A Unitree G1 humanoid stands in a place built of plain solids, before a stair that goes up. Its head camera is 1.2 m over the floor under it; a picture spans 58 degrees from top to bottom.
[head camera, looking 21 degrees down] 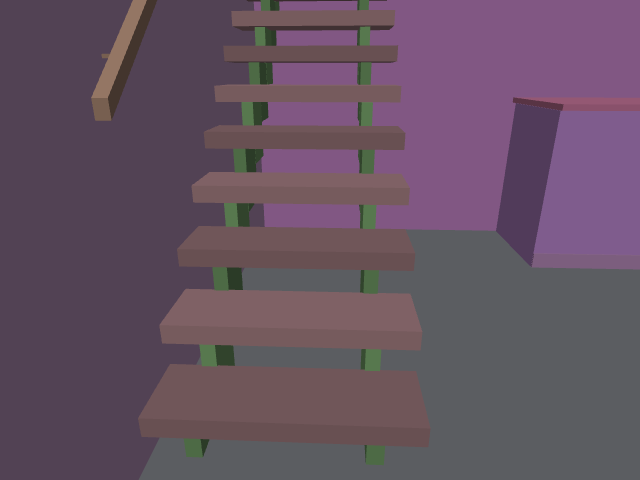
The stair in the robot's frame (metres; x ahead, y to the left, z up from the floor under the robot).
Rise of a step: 0.19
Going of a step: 0.24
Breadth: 0.91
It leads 3 degrees to the right of straight ahead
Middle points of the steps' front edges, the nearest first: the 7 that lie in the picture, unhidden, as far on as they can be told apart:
1.05 0.12 0.19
1.28 0.11 0.38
1.52 0.09 0.57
1.75 0.08 0.76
1.99 0.07 0.96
2.22 0.06 1.15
2.46 0.05 1.34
